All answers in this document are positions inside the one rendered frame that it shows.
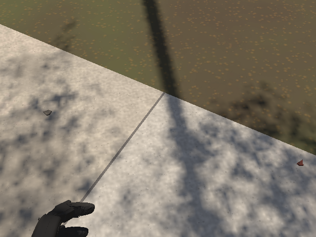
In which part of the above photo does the left robot hand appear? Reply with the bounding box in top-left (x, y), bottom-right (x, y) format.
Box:
top-left (32, 200), bottom-right (95, 237)

